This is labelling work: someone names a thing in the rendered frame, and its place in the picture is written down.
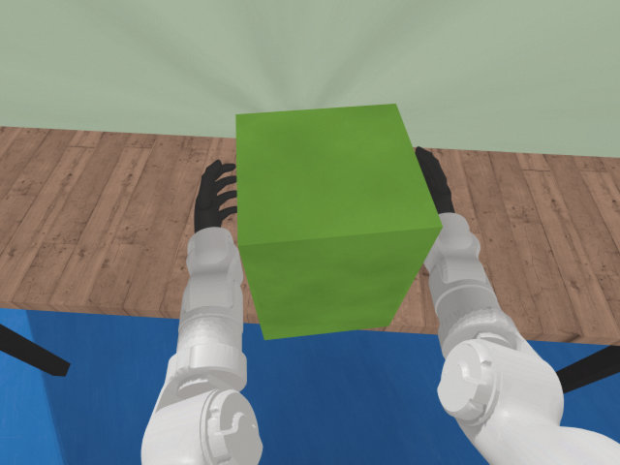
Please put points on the left robot upper arm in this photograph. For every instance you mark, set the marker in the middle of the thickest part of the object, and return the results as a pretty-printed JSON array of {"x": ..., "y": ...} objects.
[{"x": 218, "y": 427}]

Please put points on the left robot hand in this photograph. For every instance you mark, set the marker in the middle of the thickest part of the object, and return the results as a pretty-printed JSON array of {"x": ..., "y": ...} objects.
[{"x": 207, "y": 204}]

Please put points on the right robot forearm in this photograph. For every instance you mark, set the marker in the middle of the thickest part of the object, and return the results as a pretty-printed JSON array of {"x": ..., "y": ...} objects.
[{"x": 464, "y": 301}]

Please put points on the right robot hand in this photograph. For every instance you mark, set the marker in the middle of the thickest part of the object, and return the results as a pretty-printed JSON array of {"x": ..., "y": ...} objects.
[{"x": 436, "y": 180}]

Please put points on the table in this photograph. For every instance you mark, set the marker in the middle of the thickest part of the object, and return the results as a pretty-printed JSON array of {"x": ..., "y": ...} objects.
[{"x": 99, "y": 223}]

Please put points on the left robot forearm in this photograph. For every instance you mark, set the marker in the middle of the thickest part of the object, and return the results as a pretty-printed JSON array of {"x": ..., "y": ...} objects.
[{"x": 209, "y": 346}]

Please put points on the carton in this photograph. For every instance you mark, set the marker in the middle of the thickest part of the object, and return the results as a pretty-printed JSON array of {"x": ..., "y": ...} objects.
[{"x": 334, "y": 217}]

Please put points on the right robot upper arm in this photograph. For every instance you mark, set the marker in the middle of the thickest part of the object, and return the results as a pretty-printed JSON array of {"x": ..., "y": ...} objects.
[{"x": 510, "y": 404}]

